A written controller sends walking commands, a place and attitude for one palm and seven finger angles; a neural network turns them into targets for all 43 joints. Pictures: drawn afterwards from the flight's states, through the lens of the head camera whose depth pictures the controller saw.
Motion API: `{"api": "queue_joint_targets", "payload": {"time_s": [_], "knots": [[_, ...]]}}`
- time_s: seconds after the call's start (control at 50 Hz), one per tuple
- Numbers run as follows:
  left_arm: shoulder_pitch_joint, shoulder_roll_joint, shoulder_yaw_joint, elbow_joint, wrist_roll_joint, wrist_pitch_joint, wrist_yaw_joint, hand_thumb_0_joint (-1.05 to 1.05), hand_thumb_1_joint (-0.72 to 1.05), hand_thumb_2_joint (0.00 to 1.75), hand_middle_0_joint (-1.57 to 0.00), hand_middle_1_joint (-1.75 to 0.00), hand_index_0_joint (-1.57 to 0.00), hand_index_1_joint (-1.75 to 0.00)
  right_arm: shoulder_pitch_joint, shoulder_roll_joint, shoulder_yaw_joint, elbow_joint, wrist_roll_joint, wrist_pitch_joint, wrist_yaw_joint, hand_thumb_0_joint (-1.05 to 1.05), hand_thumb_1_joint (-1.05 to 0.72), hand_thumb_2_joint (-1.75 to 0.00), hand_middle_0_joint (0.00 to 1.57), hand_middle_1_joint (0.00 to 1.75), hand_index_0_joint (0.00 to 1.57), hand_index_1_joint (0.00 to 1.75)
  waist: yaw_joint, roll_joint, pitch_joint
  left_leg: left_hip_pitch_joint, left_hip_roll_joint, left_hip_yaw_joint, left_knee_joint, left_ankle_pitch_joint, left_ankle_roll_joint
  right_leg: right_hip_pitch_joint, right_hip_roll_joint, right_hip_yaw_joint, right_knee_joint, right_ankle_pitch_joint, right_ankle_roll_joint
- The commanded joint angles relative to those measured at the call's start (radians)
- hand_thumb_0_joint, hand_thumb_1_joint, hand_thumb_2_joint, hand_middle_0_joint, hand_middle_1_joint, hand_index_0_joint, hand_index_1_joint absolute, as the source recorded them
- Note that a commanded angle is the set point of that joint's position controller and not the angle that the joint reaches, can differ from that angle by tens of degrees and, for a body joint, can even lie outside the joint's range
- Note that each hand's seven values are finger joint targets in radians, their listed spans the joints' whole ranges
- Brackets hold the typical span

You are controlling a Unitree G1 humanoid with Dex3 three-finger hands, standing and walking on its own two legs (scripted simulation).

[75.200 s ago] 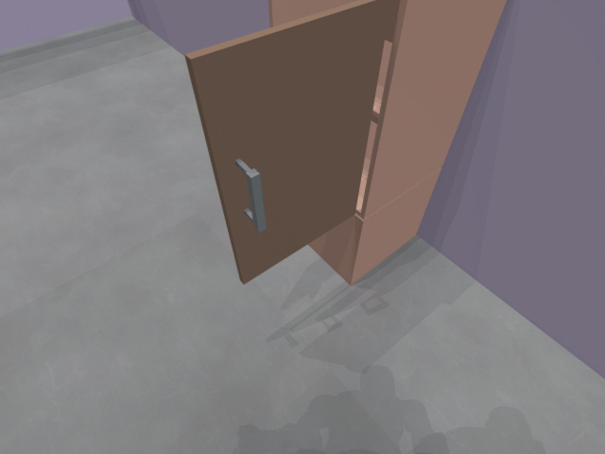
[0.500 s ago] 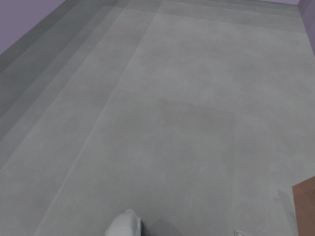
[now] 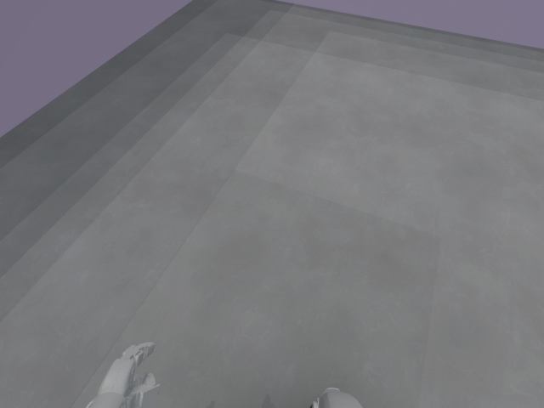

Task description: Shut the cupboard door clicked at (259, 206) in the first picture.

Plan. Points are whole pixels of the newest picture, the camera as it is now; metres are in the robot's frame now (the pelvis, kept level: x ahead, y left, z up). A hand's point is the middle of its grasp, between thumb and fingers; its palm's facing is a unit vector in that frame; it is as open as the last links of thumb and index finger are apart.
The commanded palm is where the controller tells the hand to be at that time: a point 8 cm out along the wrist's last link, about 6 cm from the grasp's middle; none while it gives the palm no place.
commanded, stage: walk to a spot facing it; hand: left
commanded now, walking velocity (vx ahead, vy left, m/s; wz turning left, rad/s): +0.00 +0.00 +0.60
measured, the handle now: out of the picture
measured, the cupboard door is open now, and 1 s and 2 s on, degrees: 16 16 16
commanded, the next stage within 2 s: turn to face it in 0.02 s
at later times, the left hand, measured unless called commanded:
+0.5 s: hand out of the picture +0.04 +0.17 -0.18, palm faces +0.15 -0.97 -0.18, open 7.3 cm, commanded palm none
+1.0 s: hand (185, 369) +0.21 +0.16 -0.16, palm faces -0.22 -0.93 -0.28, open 7.4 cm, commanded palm none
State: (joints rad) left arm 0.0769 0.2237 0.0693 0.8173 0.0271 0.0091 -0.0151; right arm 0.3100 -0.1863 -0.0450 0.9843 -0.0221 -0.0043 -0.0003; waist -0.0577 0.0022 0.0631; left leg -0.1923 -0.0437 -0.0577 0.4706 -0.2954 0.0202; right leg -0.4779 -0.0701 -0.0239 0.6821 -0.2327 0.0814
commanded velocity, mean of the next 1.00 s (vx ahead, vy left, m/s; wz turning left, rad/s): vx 0.00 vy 0.00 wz -0.49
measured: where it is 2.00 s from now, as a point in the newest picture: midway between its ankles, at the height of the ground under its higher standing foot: outside the picture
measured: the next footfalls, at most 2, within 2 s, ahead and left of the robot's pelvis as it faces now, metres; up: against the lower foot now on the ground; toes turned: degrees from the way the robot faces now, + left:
right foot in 0.04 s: +0.13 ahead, -0.13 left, +0.00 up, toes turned -2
left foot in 0.40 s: +0.11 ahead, +0.11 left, +0.00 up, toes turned +8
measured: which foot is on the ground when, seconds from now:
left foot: down 0.00-0.04, up 0.06-0.38, down 0.40-0.76, up 0.78-1.00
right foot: up 0.00-0.02, down 0.04-0.44, up 0.46-0.74, down 0.76-1.00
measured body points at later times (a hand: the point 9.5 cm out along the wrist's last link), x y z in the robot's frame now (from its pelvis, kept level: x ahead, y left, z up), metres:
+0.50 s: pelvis +0.09 -0.01 +0.00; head +0.11 +0.01 +0.45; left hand +0.03 +0.22 -0.17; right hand +0.23 -0.22 -0.13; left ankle +0.07 +0.10 -0.74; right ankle +0.07 -0.13 -0.72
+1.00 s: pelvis +0.08 -0.04 +0.00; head +0.13 -0.05 +0.45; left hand +0.22 +0.20 -0.14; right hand +0.10 -0.33 -0.14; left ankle +0.10 +0.11 -0.68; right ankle +0.07 -0.14 -0.74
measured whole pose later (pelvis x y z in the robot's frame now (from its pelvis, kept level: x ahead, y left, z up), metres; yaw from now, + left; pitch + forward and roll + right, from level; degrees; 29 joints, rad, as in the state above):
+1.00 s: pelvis +0.08 -0.04 +0.00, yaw -16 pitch +2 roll +1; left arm 0.21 0.23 0.07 0.89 0.03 0.04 0.00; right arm 0.15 -0.27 -0.07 0.92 -0.01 0.05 -0.02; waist 0.01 0.00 0.08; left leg -0.46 0.05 0.02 0.98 -0.41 -0.08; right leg -0.29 0.02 0.04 0.49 -0.22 -0.03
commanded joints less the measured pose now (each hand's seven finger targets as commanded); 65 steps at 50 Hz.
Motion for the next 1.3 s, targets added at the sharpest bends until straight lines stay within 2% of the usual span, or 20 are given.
{"api": "queue_joint_targets", "payload": {"time_s": [0.0, 0.02, 0.04, 0.08, 0.16, 0.34, 0.42, 0.44, 0.52, 0.68, 0.7, 0.74, 0.76, 0.88, 1.0, 1.08, 1.12, 1.14, 1.18, 1.28], "knots": [[0.259, 0.182, 0.044, -0.003, -0.001, -0.047, 0.021, 0.0, 0.9, 0.9, -0.2, -0.3, -0.2, -0.3, -0.052, -0.135, -0.052, -0.091, 0.018, -0.02, -0.003, 0.0, -0.9, -0.9, 0.2, 0.3, 0.2, 0.3, 0.144, -0.086, -0.164, -0.3, 0.075, -0.111, 0.231, 0.058, 0.03, 0.579, -0.142, 0.142, -0.308, 0.167, -0.054], [0.321, 0.263, 0.058, 0.003, 0.008, -0.049, 0.03, 0.0, 0.9, 0.9, -0.2, -0.3, -0.2, -0.3, 0.001, -0.083, -0.045, -0.108, 0.021, -0.023, -0.007, 0.0, -0.9, -0.9, 0.2, 0.3, 0.2, 0.3, 0.151, -0.338, -0.263, -0.426, -0.06, 0.035, 0.543, -0.356, -0.036, 0.681, -0.427, 0.415, -0.349, 0.34, -0.17], [0.303, 0.246, 0.05, -0.001, -0.003, -0.04, 0.038, 0.0, 0.9, 0.9, -0.2, -0.3, -0.2, -0.3, 0.003, -0.134, -0.054, -0.107, 0.013, -0.008, -0.01, 0.0, -0.9, -0.9, 0.2, 0.3, 0.2, 0.3, 0.129, -0.248, -0.222, -0.424, 0.005, -0.006, 0.729, -0.381, -0.037, 0.554, -0.471, 0.403, -0.367, 0.341, -0.232], [0.165, 0.154, 0.034, -0.031, -0.005, -0.035, 0.047, 0.0, 0.9, 0.9, -0.2, -0.3, -0.2, -0.3, 0.001, -0.111, -0.056, -0.092, 0.009, 0.01, -0.003, 0.0, -0.9, -0.9, 0.2, 0.3, 0.2, 0.3, 0.062, -0.226, -0.123, -0.429, 0.072, -0.012, 0.831, -0.233, -0.048, 0.4, -0.39, 0.279, -0.386, 0.246, -0.214], [0.167, 0.087, 0.009, 0.001, -0.002, -0.053, 0.045, 0.0, 0.9, 0.9, -0.2, -0.3, -0.2, -0.3, -0.026, -0.052, -0.02, -0.071, 0.002, 0.024, 0.009, 0.0, -0.9, -0.9, 0.2, 0.3, 0.2, 0.3, 0.047, -0.168, -0.091, -0.331, 0.076, 0.038, 0.663, -0.113, -0.06, 0.316, -0.249, 0.031, -0.341, 0.591, -0.208], [0.23, 0.094, 0.002, 0.125, -0.012, -0.039, 0.04, 0.0, 0.9, 0.9, -0.2, -0.3, -0.2, -0.3, -0.059, -0.054, 0.005, -0.035, 0.01, 0.001, -0.017, 0.0, -0.9, -0.9, 0.2, 0.3, 0.2, 0.3, 0.041, -0.186, -0.149, 0.044, 0.054, 0.134, -0.014, 0.129, -0.061, 0.299, -0.141, 0.117, -0.251, 0.661, -0.184], [0.227, 0.036, 0.003, 0.104, -0.019, -0.002, 0.03, 0.0, 0.9, 0.9, -0.2, -0.3, -0.2, -0.3, -0.062, -0.209, -0.024, -0.039, 0.002, 0.001, -0.045, 0.0, -0.9, -0.9, 0.2, 0.3, 0.2, 0.3, 0.026, 0.196, -0.101, 0.168, 0.42, -0.068, -0.083, 0.588, 0.119, 0.062, 0.044, -0.01, -0.019, -0.22, -0.065], [0.196, 0.044, 0.011, 0.105, -0.017, 0.017, 0.024, 0.0, 0.9, 0.9, -0.2, -0.3, -0.2, -0.3, -0.081, -0.201, -0.026, -0.04, -0.006, 0.004, -0.057, 0.0, -0.9, -0.9, 0.2, 0.3, 0.2, 0.3, 0.019, 0.236, -0.065, 0.156, 0.433, -0.08, -0.112, 0.632, 0.154, 0.009, 0.05, -0.005, 0.129, -0.322, -0.058], [0.21, 0.047, 0.034, 0.103, -0.008, 0.045, 0.005, 0.0, 0.9, 0.9, -0.2, -0.3, -0.2, -0.3, -0.157, -0.185, -0.027, -0.083, -0.008, 0.012, -0.059, 0.0, -0.9, -0.9, 0.2, 0.3, 0.2, 0.3, 0.059, 0.189, -0.045, 0.09, 0.408, 0.039, -0.098, 0.579, 0.151, -0.002, 0.03, 0.0, 0.304, -0.297, -0.051], [0.238, 0.046, 0.046, 0.073, -0.001, 0.038, -0.012, 0.0, 0.9, 0.9, -0.2, -0.3, -0.2, -0.3, -0.191, -0.207, -0.06, -0.094, -0.002, 0.023, -0.041, 0.0, -0.9, -0.9, 0.2, 0.3, 0.2, 0.3, 0.094, 0.158, -0.062, -0.004, 0.372, 0.162, 0.037, 0.299, 0.061, 0.216, 0.06, -0.093, -0.048, -0.031, -0.06], [0.286, 0.075, 0.055, 0.083, 0.001, 0.034, -0.01, 0.0, 0.9, 0.9, -0.2, -0.3, -0.2, -0.3, -0.212, -0.202, -0.061, -0.103, 0.002, 0.025, -0.038, 0.0, -0.9, -0.9, 0.2, 0.3, 0.2, 0.3, 0.13, 0.097, -0.07, -0.076, 0.335, 0.198, 0.142, 0.194, 0.023, 0.306, 0.04, -0.057, -0.156, 0.075, -0.075], [0.324, 0.248, 0.077, 0.083, 0.007, 0.017, 0.01, 0.0, 0.9, 0.9, -0.2, -0.3, -0.2, -0.3, -0.244, -0.103, -0.039, -0.166, 0.013, 0.035, -0.027, 0.0, -0.9, -0.9, 0.2, 0.3, 0.2, 0.3, 0.167, -0.366, -0.051, -0.368, 0.085, 0.205, 0.593, -0.367, -0.074, 0.372, -0.292, 0.47, -0.396, 0.409, -0.252], [0.321, 0.261, 0.074, 0.071, 0.0, 0.02, 0.018, 0.0, 0.9, 0.9, -0.2, -0.3, -0.2, -0.3, -0.239, -0.132, -0.036, -0.174, 0.013, 0.049, -0.029, 0.0, -0.9, -0.9, 0.2, 0.3, 0.2, 0.3, 0.157, -0.277, -0.064, -0.376, 0.109, 0.074, 0.713, -0.329, -0.063, 0.323, -0.324, 0.486, -0.431, 0.226, -0.304], [0.142, 0.181, 0.051, 0.012, 0.002, 0.01, 0.032, 0.0, 0.9, 0.9, -0.2, -0.3, -0.2, -0.3, -0.192, -0.125, -0.03, -0.136, 0.008, 0.034, -0.017, 0.0, -0.9, -0.9, 0.2, 0.3, 0.2, 0.3, 0.08, -0.113, -0.134, -0.329, 0.121, 0.058, 0.599, -0.107, -0.091, 0.336, -0.158, 0.29, -0.333, 0.278, -0.258], [0.164, 0.215, 0.055, 0.015, 0.005, 0.017, 0.025, 0.0, 0.9, 0.9, -0.2, -0.3, -0.2, -0.3, -0.191, -0.125, -0.021, -0.161, 0.015, 0.025, -0.023, 0.0, -0.9, -0.9, 0.2, 0.3, 0.2, 0.3, 0.098, -0.146, -0.125, -0.26, 0.08, 0.073, 0.322, -0.137, -0.095, 0.344, -0.148, 0.369, -0.307, 0.324, -0.275], [0.085, 0.2, 0.052, -0.002, -0.005, 0.03, 0.02, 0.0, 0.9, 0.9, -0.2, -0.3, -0.2, -0.3, -0.072, -0.143, -0.023, -0.13, 0.022, 0.009, -0.033, 0.0, -0.9, -0.9, 0.2, 0.3, 0.2, 0.3, 0.033, -0.137, -0.132, 0.016, 0.067, 0.078, -0.025, 0.054, -0.082, 0.172, -0.072, 0.362, -0.22, 0.254, -0.184], [0.087, 0.1, 0.03, -0.045, -0.023, 0.037, 0.004, 0.0, 0.9, 0.9, -0.2, -0.3, -0.2, -0.3, -0.027, -0.306, -0.049, -0.14, -0.003, -0.007, -0.042, 0.0, -0.9, -0.9, 0.2, 0.3, 0.2, 0.3, 0.018, 0.31, -0.121, 0.164, 0.446, -0.3, -0.229, 0.14, 0.06, -0.108, 0.15, 0.113, 0.109, -0.281, -0.068], [0.041, 0.136, 0.032, -0.054, -0.01, 0.04, 0.003, 0.0, 0.9, 0.9, -0.2, -0.3, -0.2, -0.3, -0.014, -0.318, -0.049, -0.142, -0.009, 0.0, -0.047, 0.0, -0.9, -0.9, 0.2, 0.3, 0.2, 0.3, 0.001, 0.246, -0.089, 0.07, 0.533, -0.329, -0.219, 0.242, 0.143, -0.091, 0.112, 0.091, 0.314, -0.388, -0.057], [0.077, 0.134, 0.046, -0.034, 0.0, 0.043, -0.006, 0.0, 0.9, 0.9, -0.2, -0.3, -0.2, -0.3, -0.095, -0.251, -0.028, -0.164, -0.013, -0.009, -0.05, 0.0, -0.9, -0.9, 0.2, 0.3, 0.2, 0.3, 0.059, 0.185, -0.085, 0.046, 0.462, -0.206, -0.171, 0.458, 0.15, -0.096, 0.075, 0.092, 0.478, -0.306, -0.04], [0.06, 0.097, 0.035, -0.029, -0.007, 0.058, -0.026, 0.0, 0.9, 0.9, -0.2, -0.3, -0.2, -0.3, -0.082, -0.218, -0.025, -0.158, -0.008, -0.006, -0.055, 0.0, -0.9, -0.9, 0.2, 0.3, 0.2, 0.3, 0.05, 0.188, -0.088, 0.135, 0.355, 0.043, -0.099, 0.559, 0.106, -0.08, 0.054, 0.006, 0.399, -0.219, -0.014]]}}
